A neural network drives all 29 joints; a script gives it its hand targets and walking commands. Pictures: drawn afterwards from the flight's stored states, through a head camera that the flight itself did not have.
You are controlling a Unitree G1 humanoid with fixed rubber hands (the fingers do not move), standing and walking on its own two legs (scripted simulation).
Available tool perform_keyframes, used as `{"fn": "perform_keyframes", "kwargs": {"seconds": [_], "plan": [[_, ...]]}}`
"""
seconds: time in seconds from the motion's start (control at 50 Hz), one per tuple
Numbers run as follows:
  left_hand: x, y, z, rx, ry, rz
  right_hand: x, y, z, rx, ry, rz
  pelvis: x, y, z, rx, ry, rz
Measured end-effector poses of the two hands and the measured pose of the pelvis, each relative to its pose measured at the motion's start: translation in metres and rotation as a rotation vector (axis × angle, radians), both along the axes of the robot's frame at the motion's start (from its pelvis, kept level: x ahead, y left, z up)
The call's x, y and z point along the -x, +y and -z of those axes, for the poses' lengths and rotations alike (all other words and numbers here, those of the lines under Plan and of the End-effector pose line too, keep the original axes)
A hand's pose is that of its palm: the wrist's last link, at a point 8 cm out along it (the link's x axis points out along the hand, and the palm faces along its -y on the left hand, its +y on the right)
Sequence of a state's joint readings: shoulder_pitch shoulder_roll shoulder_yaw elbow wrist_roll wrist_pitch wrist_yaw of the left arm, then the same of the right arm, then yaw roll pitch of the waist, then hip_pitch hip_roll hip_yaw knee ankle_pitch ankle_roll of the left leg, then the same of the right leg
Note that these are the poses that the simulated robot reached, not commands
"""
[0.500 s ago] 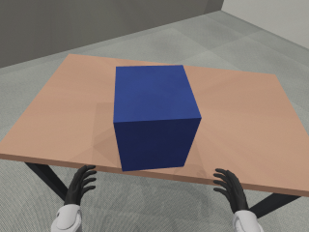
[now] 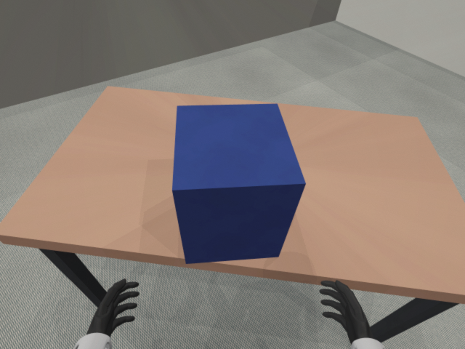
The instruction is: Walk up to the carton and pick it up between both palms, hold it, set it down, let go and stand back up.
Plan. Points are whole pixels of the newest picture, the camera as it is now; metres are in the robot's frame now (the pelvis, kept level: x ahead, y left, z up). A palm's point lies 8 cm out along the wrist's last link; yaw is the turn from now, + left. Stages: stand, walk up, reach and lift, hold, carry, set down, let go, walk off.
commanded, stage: set down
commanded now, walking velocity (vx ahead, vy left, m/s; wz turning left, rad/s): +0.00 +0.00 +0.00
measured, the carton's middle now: (230, 185) +0.41 +0.01 +0.03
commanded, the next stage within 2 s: let go in 0.30 s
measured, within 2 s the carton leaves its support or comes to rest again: neither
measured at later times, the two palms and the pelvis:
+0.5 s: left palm (100, 335) +0.15 +0.23 -0.08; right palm (358, 343) +0.15 -0.22 -0.08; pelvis -0.01 +0.00 +0.00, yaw +0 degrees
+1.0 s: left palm out of the picture +0.10 +0.24 -0.11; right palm out of the picture +0.09 -0.24 -0.12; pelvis -0.02 +0.00 -0.01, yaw +3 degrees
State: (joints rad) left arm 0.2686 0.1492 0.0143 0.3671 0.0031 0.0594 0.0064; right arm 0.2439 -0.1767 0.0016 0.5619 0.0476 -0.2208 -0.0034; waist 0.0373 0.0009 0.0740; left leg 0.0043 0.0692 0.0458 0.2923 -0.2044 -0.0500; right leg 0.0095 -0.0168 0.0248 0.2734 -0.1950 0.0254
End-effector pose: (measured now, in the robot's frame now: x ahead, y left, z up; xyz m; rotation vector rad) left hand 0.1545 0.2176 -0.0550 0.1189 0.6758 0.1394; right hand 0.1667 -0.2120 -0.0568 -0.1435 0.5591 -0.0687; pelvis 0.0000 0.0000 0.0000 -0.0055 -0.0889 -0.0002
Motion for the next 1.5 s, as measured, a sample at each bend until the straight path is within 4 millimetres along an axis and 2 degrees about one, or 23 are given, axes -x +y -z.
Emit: {"fn": "perform_keyframes", "kwargs": {"seconds": [0.4, 0.62, 0.84, 0.88, 0.92, 0.98, 1.08, 1.14, 1.32, 1.5], "plan": [[0.014, 0.011, 0.023, -0.018, 0.171, 0.013, 0.015, -0.003, 0.024, 0.044, 0.128, -0.003, 0.01, 0.002, 0.002, -0.001, -0.011, -0.008], [-0.004, 0.006, 0.019, -0.027, 0.136, 0.047, 0.014, -0.012, 0.023, 0.051, 0.108, 0.009, 0.009, 0.002, 0.003, 0.0, -0.015, -0.002], [0.006, 0.005, 0.026, -0.004, 0.165, 0.027, 0.012, -0.009, 0.02, 0.05, 0.103, 0.0, 0.01, 0.002, 0.003, -0.001, -0.013, 0.001], [0.01, 0.008, 0.028, -0.029, 0.152, 0.04, 0.018, -0.011, 0.027, 0.057, 0.167, 0.005, 0.011, 0.002, 0.004, 0.002, 0.019, -0.016], [0.02, 0.015, 0.035, -0.045, 0.16, 0.031, 0.034, -0.015, 0.04, 0.073, 0.283, 0.008, 0.014, 0.001, 0.006, 0.005, 0.046, -0.035], [0.045, 0.024, 0.048, -0.049, 0.223, -0.006, 0.064, -0.023, 0.056, 0.085, 0.436, 0.011, 0.016, 0.0, 0.007, 0.006, 0.08, -0.046], [0.085, 0.032, 0.065, -0.042, 0.332, -0.057, 0.1, -0.029, 0.069, 0.085, 0.56, 0.024, 0.016, 0.001, 0.01, 0.011, 0.107, -0.065], [0.1, 0.033, 0.07, -0.033, 0.353, -0.085, 0.108, -0.028, 0.072, 0.084, 0.574, 0.026, 0.014, 0.001, 0.012, 0.014, 0.108, -0.078], [0.131, 0.035, 0.077, -0.021, 0.389, -0.145, 0.113, -0.025, 0.074, 0.094, 0.555, 0.025, 0.017, 0.003, 0.013, 0.017, 0.091, -0.102], [0.196, 0.025, 0.089, 0.008, 0.57, -0.188, 0.156, -0.018, 0.081, 0.076, 0.691, 0.028, 0.027, 0.0, 0.01, 0.017, 0.102, -0.116]]}}
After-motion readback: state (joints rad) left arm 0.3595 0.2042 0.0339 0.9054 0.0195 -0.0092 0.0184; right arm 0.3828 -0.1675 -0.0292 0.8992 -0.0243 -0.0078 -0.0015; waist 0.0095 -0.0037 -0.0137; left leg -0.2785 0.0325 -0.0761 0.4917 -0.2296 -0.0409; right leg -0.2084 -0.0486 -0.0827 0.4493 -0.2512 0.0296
